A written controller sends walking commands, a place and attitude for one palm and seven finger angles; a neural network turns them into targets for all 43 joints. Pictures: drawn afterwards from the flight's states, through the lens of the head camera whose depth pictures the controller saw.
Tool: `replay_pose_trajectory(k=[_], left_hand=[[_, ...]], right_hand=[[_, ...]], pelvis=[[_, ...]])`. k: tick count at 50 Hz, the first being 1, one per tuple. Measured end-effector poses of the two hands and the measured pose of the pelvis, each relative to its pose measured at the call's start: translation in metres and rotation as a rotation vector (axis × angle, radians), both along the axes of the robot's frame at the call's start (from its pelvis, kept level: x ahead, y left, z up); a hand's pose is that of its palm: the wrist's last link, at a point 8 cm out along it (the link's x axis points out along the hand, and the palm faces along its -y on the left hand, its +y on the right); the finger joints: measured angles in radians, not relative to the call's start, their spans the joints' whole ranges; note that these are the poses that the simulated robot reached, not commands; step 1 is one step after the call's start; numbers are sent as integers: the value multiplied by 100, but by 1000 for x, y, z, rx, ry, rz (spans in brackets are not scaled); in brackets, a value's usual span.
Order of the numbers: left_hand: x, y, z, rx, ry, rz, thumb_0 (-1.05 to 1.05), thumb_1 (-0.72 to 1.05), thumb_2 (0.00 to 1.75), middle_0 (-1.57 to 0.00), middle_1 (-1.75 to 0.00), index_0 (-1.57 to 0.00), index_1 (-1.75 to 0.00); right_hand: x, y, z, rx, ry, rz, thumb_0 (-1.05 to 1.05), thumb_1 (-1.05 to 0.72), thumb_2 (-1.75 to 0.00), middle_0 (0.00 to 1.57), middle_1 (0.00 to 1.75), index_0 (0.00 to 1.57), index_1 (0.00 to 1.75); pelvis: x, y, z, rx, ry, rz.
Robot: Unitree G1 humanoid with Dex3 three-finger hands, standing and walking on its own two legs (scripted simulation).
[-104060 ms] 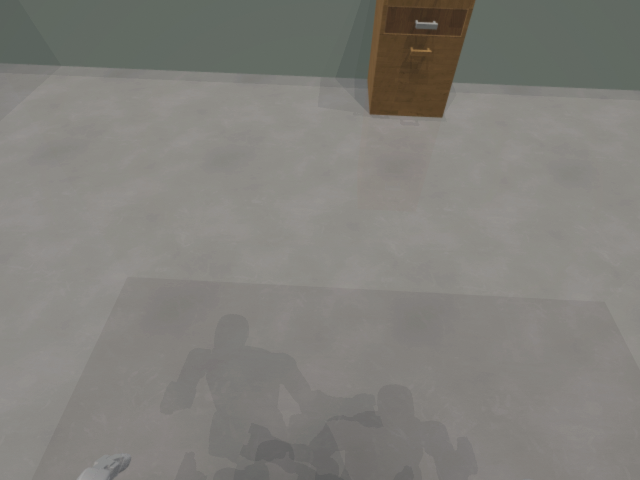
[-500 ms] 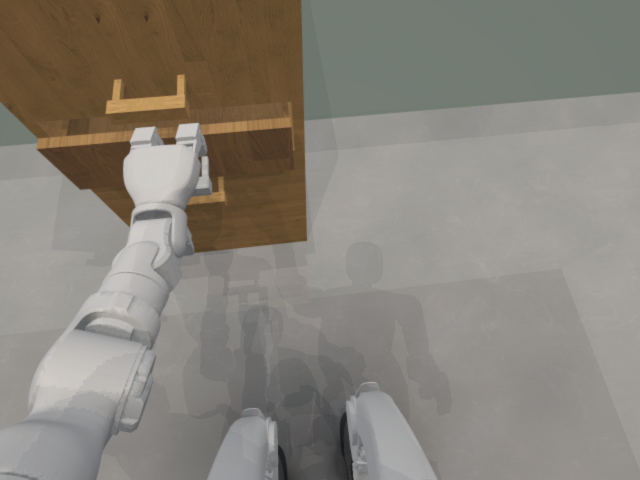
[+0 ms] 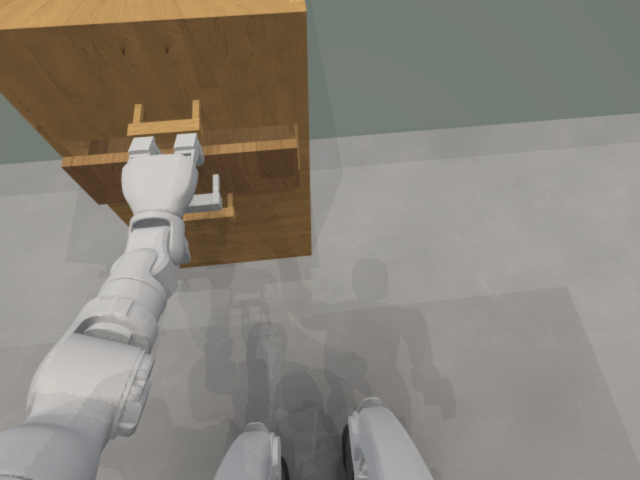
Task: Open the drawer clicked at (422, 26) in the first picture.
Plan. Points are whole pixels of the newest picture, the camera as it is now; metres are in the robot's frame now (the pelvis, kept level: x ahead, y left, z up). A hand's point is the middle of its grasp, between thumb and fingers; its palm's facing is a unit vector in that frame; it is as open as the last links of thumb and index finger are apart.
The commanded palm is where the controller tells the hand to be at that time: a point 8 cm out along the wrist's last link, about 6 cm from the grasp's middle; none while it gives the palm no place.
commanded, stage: lift the hand off the handle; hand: left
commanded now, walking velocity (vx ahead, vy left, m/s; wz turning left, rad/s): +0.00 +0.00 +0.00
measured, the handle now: (191, 193) +0.58 +0.19 -0.15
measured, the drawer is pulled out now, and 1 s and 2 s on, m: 0.05 0.05 0.05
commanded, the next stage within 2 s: draw the hand back to the body in 0.50 s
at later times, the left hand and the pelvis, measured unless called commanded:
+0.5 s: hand (164, 189) +0.49 +0.17 +0.00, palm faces -0.05 -0.01 -1.00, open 13.8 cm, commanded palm +0.47 +0.17 +0.05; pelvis +0.02 +0.00 +0.02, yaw -1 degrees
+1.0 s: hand (106, 230) +0.40 +0.21 +0.06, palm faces -0.03 -0.04 -1.00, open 13.8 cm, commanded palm +0.37 +0.21 +0.12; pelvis +0.03 +0.00 +0.06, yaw -1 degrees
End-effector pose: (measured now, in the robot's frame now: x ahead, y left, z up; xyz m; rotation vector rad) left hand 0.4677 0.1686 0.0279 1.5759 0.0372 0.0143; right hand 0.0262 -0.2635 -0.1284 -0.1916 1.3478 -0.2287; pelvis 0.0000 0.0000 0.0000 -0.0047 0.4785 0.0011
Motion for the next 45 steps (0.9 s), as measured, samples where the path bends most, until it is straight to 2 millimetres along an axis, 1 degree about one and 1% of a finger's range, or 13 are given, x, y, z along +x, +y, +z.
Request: replay_pose_trajectory(k=[5,13,19,26,31,34,38,42,45], left_hand=[[5,-1,5,4,26,21,0,-48,30,-32,-120,-31,-120],[10,-7,20,-29,39,-10,0,-48,30,-32,-120,-31,-120],[9,0,24,-22,31,-6,0,-48,30,-32,-120,-31,-120],[2,5,29,-9,39,-5,0,-48,30,-32,-120,-31,-120],[-2,-2,28,-24,47,-34,0,-48,30,-32,-120,-31,-120],[-4,-7,32,-58,22,-49,0,-48,30,-32,-120,-32,-120],[-15,-3,48,-66,-33,-38,0,-48,30,-32,-120,-32,-120],[-35,15,65,-13,-49,22,0,-48,30,-32,-120,-31,-120],[-54,30,74,0,-25,76,0,-48,30,-32,-120,-31,-120]], right_hand=[[0,2,5,5,1,-11,0,-91,-90,20,30,20,30],[-1,6,14,10,5,-34,0,-91,-90,20,30,20,30],[1,8,18,14,10,-39,0,-91,-90,20,30,20,30],[10,9,23,19,7,-35,0,-91,-90,20,30,20,30],[19,9,26,14,-10,-25,0,-91,-90,20,30,20,30],[24,9,27,12,-24,-26,0,-91,-90,20,30,20,30],[33,12,30,29,-50,-39,0,-91,-90,20,30,20,30],[46,17,36,64,-84,-43,0,-91,-90,20,30,20,30],[62,20,43,79,-124,-35,0,-91,-90,20,30,20,30]], pelvis=[[2,1,5,1,-5,-3],[10,2,15,2,-23,-14],[15,3,19,1,-33,-19],[20,5,26,-2,-46,-14],[21,6,28,-4,-54,-8],[22,6,29,-3,-60,-13],[25,7,35,-2,-87,-29],[28,7,45,0,-134,-35],[29,6,54,0,-174,-31]])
